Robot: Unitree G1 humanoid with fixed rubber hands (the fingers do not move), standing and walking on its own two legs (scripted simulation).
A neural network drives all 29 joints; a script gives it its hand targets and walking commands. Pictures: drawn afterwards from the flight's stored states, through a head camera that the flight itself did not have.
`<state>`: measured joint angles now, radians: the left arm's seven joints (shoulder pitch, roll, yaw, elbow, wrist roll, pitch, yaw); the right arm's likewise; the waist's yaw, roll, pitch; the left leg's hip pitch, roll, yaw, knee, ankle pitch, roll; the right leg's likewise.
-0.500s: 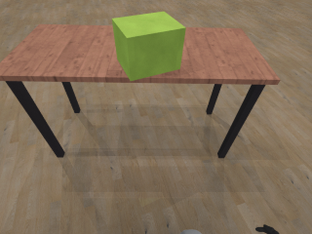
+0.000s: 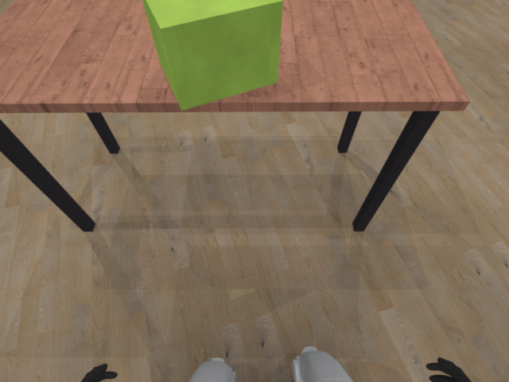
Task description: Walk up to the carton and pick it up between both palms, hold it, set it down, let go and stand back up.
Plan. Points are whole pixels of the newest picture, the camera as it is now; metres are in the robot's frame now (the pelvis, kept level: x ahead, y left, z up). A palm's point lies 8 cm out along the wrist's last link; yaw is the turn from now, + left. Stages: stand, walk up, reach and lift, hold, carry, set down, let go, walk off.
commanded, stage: walk up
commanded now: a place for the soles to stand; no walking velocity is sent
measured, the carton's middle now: (213, 37) +0.80 +0.11 +0.08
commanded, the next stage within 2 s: none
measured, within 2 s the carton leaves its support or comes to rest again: neither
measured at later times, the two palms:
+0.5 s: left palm out of the picture +0.05 +0.26 -0.09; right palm out of the picture +0.05 -0.33 -0.08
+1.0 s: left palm out of the picture +0.00 +0.27 -0.08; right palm out of the picture +0.00 -0.33 -0.06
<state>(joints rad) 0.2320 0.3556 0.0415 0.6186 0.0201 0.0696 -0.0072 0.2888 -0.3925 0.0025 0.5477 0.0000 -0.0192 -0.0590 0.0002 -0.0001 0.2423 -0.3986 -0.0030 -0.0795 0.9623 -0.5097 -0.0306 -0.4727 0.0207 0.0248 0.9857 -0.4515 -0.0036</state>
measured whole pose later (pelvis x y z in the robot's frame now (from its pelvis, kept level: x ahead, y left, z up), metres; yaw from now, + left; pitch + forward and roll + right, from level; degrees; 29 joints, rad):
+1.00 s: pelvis -0.07 -0.02 +0.03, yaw +0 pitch -5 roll +0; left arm 0.22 0.36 0.04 0.87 0.02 0.06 -0.05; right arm 0.26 -0.40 0.00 0.85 0.00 0.00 -0.01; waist 0.00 -0.03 0.12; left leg -0.37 0.01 -0.09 0.73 -0.38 -0.04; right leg -0.42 0.01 0.02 0.69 -0.26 -0.02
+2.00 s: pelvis +0.02 -0.03 +0.04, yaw +4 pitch -3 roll +0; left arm 0.23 0.35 0.02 0.86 0.02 0.01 -0.01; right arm 0.25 -0.35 0.00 0.88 0.00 -0.01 -0.03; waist 0.00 0.04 0.07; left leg -0.31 -0.02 -0.07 0.65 -0.28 -0.02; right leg -0.23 0.01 -0.05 0.66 -0.35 -0.02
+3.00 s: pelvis -0.01 -0.01 +0.05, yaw +4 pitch -3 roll -1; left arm 0.23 0.35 0.00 1.04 0.02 0.02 -0.02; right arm 0.14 -0.34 0.00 1.04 0.00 0.00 0.00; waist 0.00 0.01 0.07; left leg -0.31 -0.02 -0.07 0.54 -0.18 0.01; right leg -0.21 0.01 -0.05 0.50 -0.25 -0.01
